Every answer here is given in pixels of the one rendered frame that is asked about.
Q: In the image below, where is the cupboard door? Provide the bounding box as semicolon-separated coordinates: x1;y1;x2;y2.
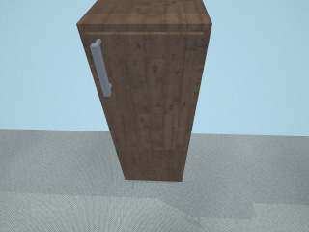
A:
84;32;205;150

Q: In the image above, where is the handle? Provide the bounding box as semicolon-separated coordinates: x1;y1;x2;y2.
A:
90;39;112;97

